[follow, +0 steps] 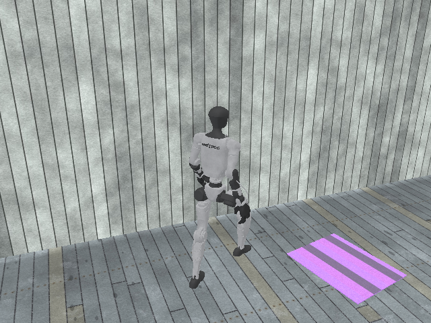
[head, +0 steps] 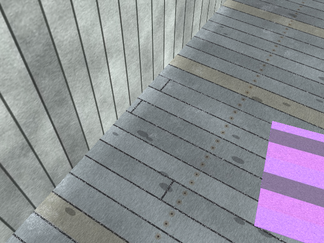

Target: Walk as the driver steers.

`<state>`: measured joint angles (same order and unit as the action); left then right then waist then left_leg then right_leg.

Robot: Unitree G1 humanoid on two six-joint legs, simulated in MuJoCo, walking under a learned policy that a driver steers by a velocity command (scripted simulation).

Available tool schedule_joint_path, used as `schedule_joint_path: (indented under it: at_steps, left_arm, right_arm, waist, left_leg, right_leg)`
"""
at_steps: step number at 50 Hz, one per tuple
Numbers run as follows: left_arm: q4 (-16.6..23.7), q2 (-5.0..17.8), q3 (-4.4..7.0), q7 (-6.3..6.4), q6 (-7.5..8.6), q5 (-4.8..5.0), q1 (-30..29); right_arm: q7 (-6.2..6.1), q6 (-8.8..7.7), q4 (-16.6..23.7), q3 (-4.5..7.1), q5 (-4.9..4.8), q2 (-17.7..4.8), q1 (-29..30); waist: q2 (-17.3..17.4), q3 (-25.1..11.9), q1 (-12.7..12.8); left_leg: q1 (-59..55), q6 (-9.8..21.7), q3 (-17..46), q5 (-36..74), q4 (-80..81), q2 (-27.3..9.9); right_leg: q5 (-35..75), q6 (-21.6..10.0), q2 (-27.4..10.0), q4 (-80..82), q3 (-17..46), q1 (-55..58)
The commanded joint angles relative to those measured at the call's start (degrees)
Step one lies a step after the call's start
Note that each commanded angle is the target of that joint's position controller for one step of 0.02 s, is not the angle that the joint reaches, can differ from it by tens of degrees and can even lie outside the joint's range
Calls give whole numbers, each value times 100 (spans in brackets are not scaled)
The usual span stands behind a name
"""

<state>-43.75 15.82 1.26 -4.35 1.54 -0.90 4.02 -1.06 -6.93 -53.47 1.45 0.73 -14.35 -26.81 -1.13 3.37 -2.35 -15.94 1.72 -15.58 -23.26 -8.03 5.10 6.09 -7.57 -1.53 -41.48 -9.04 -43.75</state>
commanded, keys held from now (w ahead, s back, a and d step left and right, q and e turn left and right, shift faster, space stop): w+e+shift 0.08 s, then e+shift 0.56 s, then shift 0.06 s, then q+shift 0.30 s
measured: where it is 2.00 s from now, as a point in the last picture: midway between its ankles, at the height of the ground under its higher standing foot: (157, 232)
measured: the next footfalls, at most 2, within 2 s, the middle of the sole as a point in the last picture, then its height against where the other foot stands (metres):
right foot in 0.08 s outside the picture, level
left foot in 0.48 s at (165, 199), level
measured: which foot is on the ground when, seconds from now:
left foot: down 0.00-0.08, up 0.10-0.46, down 0.48-0.82, up 0.84-1.00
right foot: up 0.00-0.06, down 0.08-0.46, up 0.48-0.80, down 0.82-1.00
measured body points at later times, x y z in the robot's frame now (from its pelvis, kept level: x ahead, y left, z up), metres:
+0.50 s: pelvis +0.40 -0.01 -0.01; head +0.44 -0.04 +0.44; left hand +0.57 +0.27 -0.11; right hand +0.49 -0.33 -0.08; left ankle +0.59 +0.01 -0.72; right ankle +0.24 -0.02 -0.68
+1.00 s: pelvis +0.45 -0.02 +0.03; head +0.44 -0.04 +0.48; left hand +0.73 +0.04 -0.07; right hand +0.30 -0.24 -0.11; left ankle +0.52 +0.07 -0.65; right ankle +0.39 -0.09 -0.71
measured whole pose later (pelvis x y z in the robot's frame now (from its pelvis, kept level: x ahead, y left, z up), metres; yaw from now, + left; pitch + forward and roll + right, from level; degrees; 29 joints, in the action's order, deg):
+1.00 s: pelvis +0.45 -0.02 +0.03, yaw -38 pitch +0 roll +1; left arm -40.7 11.5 -1.1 1.5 -2.0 -1.2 8.1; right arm 0.1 1.8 -44.8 2.7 0.6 -14.8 -21.7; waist 2.1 0.8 -4.4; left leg 26.7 -1.1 0.0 -23.4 -57.3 0.8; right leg -13.8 -3.0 0.3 -25.0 -4.5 -11.0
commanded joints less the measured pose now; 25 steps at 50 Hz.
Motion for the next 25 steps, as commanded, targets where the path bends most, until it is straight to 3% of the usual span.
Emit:
schedule_joint_path:
  at_steps: [1,2,3,4,5,6,7,8,10,11,12,14,17,19,21,22,23,24,25]
  left_arm:
    - [20,622,140,-9,-9,7,1072]
    - [-303,903,270,42,-31,12,2201]
    - [-665,1195,446,152,-25,21,3453]
    - [-702,1297,621,264,-107,223,3340]
    - [-425,1863,632,247,-127,-117,2281]
    - [-163,1935,723,271,-103,-148,2165]
    - [-129,1432,623,334,-57,-146,1978]
    - [-174,1107,533,356,-12,-107,1691]
    - [-119,1035,452,354,136,66,1520]
    - [-131,1069,434,312,201,115,1485]
    - [-125,1209,472,292,251,102,1473]
    - [-179,1263,533,341,219,97,1670]
    - [-218,1179,588,473,9,161,2001]
    - [-174,1146,627,528,-118,118,2069]
    - [15,1177,668,562,-144,48,1744]
    - [148,1235,691,574,-116,25,1458]
    - [305,1106,639,543,-77,74,1196]
    - [474,392,471,555,-65,136,1563]
    - [577,514,445,598,-100,182,2661]
  right_arm:
    - [-236,63,527,270,73,-1317,622]
    - [-257,173,661,321,135,-1457,998]
    - [-214,267,815,369,183,-1541,1483]
    - [-24,220,945,307,145,-1098,2004]
    - [70,35,1611,42,73,-267,1246]
    - [54,-107,1842,-34,37,-480,1109]
    - [46,-196,1791,-57,58,-678,1229]
    - [38,-167,1803,-43,83,-738,1370]
    - [-16,180,1765,-54,298,-742,1292]
    - [-13,344,1816,-58,324,-721,1333]
    - [10,430,1929,-78,309,-647,1505]
    - [44,517,2143,-119,212,-500,1930]
    - [-3,568,2304,-176,89,-490,2567]
    - [-34,525,2351,-205,45,-522,2837]
    - [-103,424,2198,-155,54,-727,2427]
    - [-153,362,2008,-93,41,-887,1853]
    - [-217,239,1736,-30,23,-1051,965]
    - [-259,176,1697,10,73,-1312,569]
    - [-177,267,1949,53,137,-1367,764]
  waist:
    - [827,-595,1131]
    - [891,-1037,1713]
    - [674,-1348,2331]
    - [-489,-909,2313]
    - [-1484,-957,724]
    - [-776,-1894,890]
    - [278,-916,604]
    - [782,-236,246]
    - [1015,34,-105]
    - [927,10,-191]
    - [749,-87,-169]
    - [332,-421,38]
    - [-197,-677,481]
    - [-328,-673,669]
    - [-413,-763,468]
    - [-471,-904,172]
    - [-352,-1130,-297]
    - [827,-1734,-166]
    - [1259,-2786,422]
  left_leg:
    - [958,-328,-7,9338,-1812,-1674]
    - [1294,-253,111,9470,-3178,-1784]
    - [2166,-132,218,8345,-5324,-1652]
    - [3662,-90,344,2734,-7862,-376]
    - [6101,-415,1106,-580,-9533,75]
    - [6594,-313,2140,-506,-9532,-35]
    - [6555,-242,2241,-1,-8592,-365]
    - [6157,-291,2159,172,-7825,-606]
    - [5270,-465,1965,215,-7001,-874]
    - [4732,-548,1807,247,-6289,-931]
    - [4393,-588,1613,392,-5765,-845]
    - [4326,-538,1415,1037,-4910,-658]
    - [4267,-447,1400,2093,-3538,-314]
    - [4018,-414,1464,2375,-2774,-54]
    - [3206,-313,1701,2507,-2102,121]
    - [2644,-229,1849,2756,-1829,43]
    - [1748,-75,2135,3515,-1342,-425]
    - [473,322,3436,5755,-1788,-2241]
    - [-49,1259,5107,7119,-2161,-3737]
  right_leg:
    - [-403,-278,754,184,-339,2528]
    - [-840,-447,840,90,-146,3610]
    - [-1366,-770,681,396,402,4851]
    - [-1715,-999,359,898,1172,5401]
    - [-109,-1843,-734,830,3842,6217]
    - [-984,-2441,-1407,2043,5533,6739]
    - [-741,-2019,-1339,2530,5261,5665]
    - [137,-1717,-1098,2529,4591,4570]
    - [2115,-1254,-651,2403,3501,3273]
    - [2656,-1007,-321,2431,3030,2696]
    - [3274,-866,-17,2346,2747,2410]
    - [4116,-362,404,1897,2422,2686]
    - [3470,245,757,1467,2468,3137]
    - [2789,436,847,1192,2732,3234]
    - [2173,617,857,607,3130,3053]
    - [1910,700,868,30,3252,2957]
    - [1120,790,1014,-964,3008,2720]
    - [-3774,825,1517,-2712,2166,1842]
    - [-5036,857,1475,-3880,1821,1414]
